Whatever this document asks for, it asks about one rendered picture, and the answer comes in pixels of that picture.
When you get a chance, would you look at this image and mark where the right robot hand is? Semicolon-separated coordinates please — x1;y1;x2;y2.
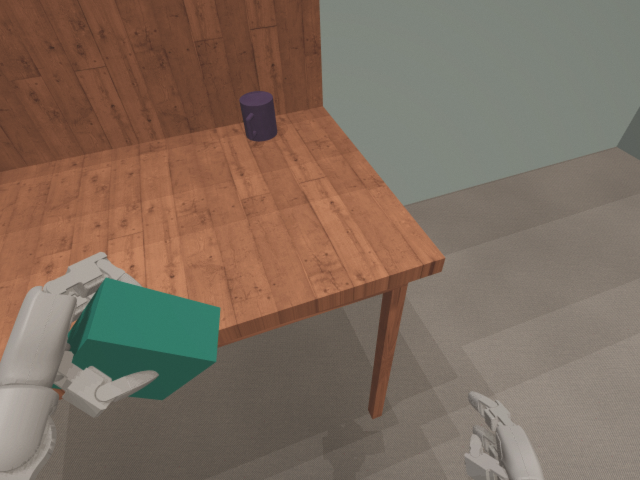
464;391;545;480

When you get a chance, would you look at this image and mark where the left robot forearm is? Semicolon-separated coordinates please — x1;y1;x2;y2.
0;384;59;480

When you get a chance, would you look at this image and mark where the left robot hand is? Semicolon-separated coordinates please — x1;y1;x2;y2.
0;252;159;418

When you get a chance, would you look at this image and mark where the table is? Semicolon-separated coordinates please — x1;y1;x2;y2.
0;0;445;419

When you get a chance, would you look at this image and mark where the sponge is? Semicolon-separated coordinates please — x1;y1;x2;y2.
52;278;220;400

